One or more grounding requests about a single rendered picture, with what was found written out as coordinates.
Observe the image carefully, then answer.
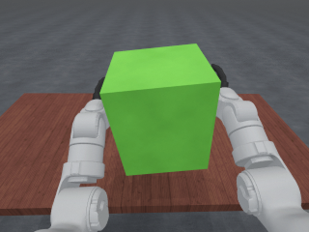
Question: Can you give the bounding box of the robot right upper arm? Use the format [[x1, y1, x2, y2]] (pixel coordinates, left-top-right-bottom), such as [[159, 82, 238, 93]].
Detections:
[[237, 165, 309, 232]]

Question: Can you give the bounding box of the left robot forearm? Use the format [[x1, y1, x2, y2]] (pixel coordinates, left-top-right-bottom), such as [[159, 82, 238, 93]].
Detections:
[[50, 99, 110, 224]]

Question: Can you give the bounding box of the robot left upper arm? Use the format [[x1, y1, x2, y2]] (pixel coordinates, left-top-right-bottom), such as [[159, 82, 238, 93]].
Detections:
[[34, 186, 109, 232]]

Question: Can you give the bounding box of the right robot hand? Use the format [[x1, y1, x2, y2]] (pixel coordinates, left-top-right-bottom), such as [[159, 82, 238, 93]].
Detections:
[[211, 64, 229, 88]]

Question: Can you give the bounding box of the right robot forearm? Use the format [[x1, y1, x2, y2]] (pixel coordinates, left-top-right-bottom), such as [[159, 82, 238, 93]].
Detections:
[[215, 87, 302, 205]]

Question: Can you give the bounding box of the carton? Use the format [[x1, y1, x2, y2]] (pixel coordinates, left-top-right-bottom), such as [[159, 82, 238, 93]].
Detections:
[[99, 43, 221, 176]]

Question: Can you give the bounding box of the table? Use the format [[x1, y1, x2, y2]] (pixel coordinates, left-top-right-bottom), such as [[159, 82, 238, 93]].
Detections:
[[0, 93, 309, 217]]

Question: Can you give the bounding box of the left robot hand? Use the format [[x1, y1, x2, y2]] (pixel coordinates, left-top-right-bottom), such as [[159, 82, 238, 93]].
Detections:
[[92, 77, 105, 100]]

